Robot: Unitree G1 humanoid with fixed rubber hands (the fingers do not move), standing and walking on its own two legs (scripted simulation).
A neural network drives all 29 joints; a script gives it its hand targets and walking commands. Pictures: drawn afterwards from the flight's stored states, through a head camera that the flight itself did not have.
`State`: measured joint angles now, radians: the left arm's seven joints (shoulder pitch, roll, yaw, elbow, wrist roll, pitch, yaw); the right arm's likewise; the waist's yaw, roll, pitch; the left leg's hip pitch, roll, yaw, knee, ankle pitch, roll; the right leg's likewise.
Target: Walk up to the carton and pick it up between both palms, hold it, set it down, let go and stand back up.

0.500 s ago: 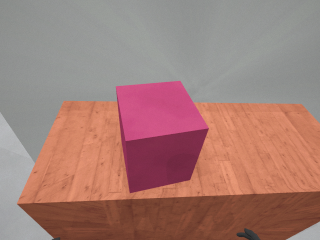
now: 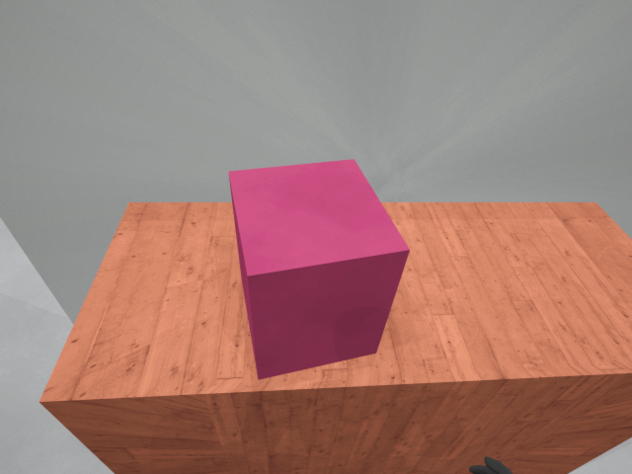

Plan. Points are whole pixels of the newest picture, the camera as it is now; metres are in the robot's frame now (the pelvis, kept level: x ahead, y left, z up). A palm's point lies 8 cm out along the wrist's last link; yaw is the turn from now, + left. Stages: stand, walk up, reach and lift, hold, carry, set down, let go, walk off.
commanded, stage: stand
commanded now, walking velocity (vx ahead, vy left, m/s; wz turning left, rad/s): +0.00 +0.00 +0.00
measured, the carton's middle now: (306, 267) +0.44 +0.03 +0.02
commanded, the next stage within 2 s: none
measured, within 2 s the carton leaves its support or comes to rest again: neither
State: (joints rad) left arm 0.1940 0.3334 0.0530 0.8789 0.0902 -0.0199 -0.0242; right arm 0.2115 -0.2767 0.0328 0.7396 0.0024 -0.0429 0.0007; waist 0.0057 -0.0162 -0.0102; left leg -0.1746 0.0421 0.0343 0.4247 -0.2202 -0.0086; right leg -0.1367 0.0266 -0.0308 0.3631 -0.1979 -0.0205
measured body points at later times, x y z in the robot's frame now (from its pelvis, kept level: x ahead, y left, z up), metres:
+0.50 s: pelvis +0.00 +0.00 +0.00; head -0.01 +0.01 +0.45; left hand +0.11 +0.29 -0.12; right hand +0.14 -0.26 -0.10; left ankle +0.01 +0.12 -0.74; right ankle +0.00 -0.11 -0.74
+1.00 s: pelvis +0.00 +0.00 +0.00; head -0.01 +0.01 +0.45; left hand +0.11 +0.29 -0.12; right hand +0.13 -0.26 -0.10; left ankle +0.01 +0.12 -0.74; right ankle +0.00 -0.11 -0.74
